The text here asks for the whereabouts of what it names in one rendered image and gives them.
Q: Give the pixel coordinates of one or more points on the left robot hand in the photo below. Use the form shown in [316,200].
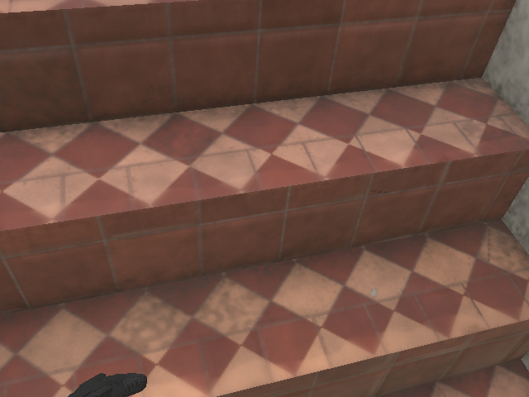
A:
[118,385]

